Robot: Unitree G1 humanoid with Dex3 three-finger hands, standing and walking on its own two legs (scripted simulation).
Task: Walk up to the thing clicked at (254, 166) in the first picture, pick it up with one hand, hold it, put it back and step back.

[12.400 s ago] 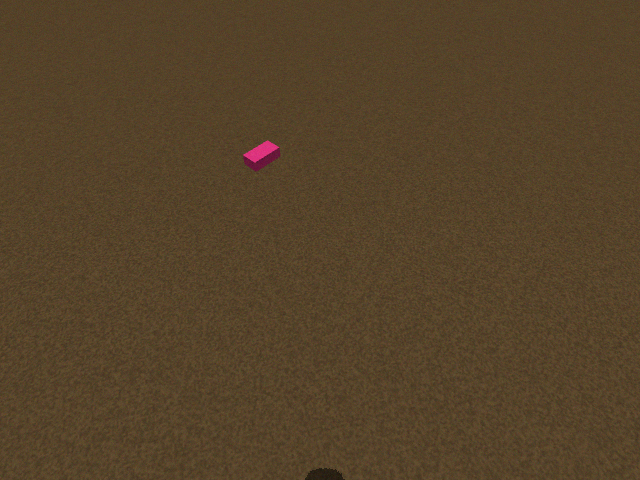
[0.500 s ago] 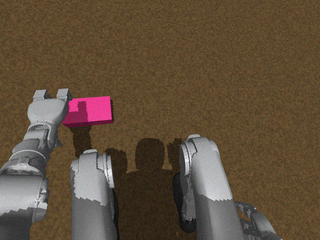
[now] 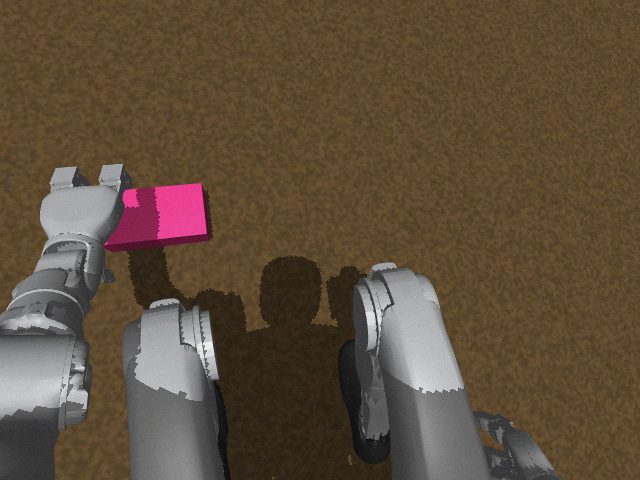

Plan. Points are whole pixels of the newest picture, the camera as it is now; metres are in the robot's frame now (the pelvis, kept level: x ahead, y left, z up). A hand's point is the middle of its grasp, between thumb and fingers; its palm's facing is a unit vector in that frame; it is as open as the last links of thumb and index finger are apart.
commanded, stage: rise first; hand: left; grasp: from above
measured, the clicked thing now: (156, 217) +0.49 +0.19 -0.31
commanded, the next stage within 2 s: approach in 1.76 s
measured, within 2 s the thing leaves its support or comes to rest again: neither
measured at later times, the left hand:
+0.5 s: hand (109, 232) +0.44 +0.23 -0.20, palm faces -0.46 -0.02 -0.89, open 14.1 cm
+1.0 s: hand (112, 220) +0.46 +0.23 -0.20, palm faces -0.45 -0.03 -0.89, open 14.2 cm
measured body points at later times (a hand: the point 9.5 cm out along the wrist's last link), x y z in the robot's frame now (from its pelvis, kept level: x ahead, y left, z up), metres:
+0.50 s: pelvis +0.00 +0.00 -0.01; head +0.23 +0.05 +0.37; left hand +0.46 +0.23 -0.15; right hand +0.05 -0.28 -0.13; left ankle +0.07 +0.13 -0.30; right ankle +0.10 -0.14 -0.30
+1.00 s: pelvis +0.00 +0.00 -0.02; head +0.24 +0.05 +0.36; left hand +0.47 +0.23 -0.15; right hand +0.03 -0.28 -0.13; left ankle +0.07 +0.13 -0.30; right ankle +0.10 -0.14 -0.30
